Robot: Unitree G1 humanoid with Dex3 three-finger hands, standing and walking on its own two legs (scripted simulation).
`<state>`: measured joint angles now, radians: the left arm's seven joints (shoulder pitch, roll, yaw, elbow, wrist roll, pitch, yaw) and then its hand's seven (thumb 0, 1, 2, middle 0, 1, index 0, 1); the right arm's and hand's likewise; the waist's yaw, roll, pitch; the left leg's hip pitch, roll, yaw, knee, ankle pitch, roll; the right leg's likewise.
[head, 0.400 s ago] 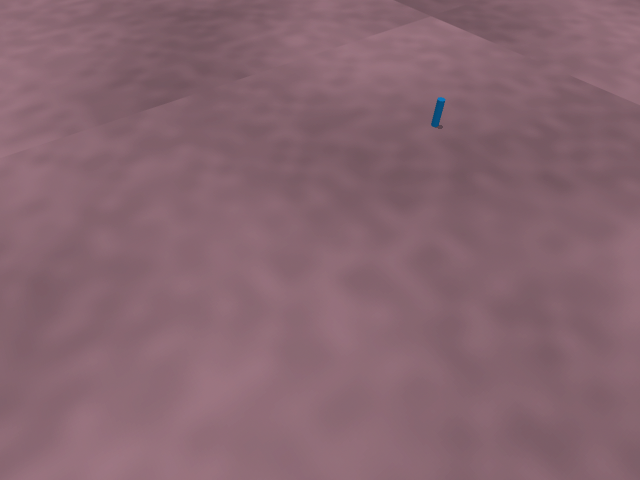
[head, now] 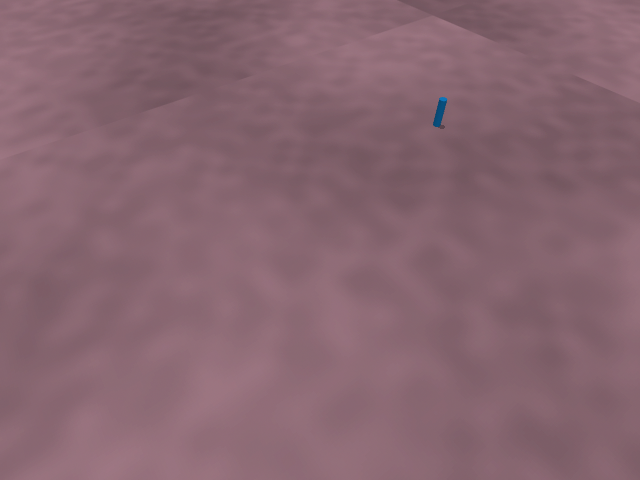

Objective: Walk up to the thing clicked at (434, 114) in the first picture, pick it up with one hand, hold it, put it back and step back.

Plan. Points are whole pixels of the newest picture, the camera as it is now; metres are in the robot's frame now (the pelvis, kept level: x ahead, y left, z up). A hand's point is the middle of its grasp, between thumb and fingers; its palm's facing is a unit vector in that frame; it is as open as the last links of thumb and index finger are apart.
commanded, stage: stand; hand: left
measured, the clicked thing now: (439, 112) +1.97 -0.65 -0.70
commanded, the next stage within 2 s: walk up in 0.72 s
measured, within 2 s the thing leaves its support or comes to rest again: neither
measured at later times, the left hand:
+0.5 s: hand out of the picture +0.08 +0.25 -0.16, palm faces -0.01 -0.94 -0.34, open 7.3 cm
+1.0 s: hand (163, 456) +0.18 +0.24 -0.13, palm faces -0.14 -0.92 -0.37, open 7.4 cm
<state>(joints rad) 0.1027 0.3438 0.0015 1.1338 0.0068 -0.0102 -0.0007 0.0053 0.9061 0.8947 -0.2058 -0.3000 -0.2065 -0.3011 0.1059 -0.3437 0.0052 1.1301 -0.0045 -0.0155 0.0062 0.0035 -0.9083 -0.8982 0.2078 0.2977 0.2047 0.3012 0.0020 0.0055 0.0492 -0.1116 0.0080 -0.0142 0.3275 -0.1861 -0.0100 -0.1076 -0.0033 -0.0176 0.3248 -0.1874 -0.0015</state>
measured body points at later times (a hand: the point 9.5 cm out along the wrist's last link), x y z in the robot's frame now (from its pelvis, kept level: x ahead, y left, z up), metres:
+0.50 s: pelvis +0.00 +0.00 +0.00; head +0.01 +0.00 +0.45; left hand +0.08 +0.30 -0.13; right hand +0.08 -0.30 -0.13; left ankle +0.00 +0.13 -0.75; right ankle -0.01 -0.12 -0.75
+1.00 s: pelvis +0.06 -0.05 -0.01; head +0.05 -0.06 +0.44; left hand +0.19 +0.28 -0.11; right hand +0.06 -0.40 -0.12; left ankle +0.00 +0.12 -0.75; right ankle +0.11 -0.23 -0.72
